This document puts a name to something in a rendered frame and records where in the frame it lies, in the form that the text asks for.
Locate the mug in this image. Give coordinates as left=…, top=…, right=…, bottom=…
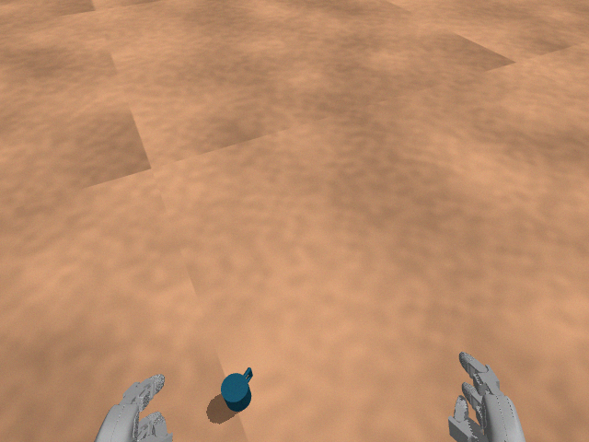
left=221, top=367, right=253, bottom=412

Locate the left robot hand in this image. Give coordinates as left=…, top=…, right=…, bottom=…
left=94, top=374, right=173, bottom=442

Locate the right robot hand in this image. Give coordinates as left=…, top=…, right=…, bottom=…
left=448, top=352, right=525, bottom=442

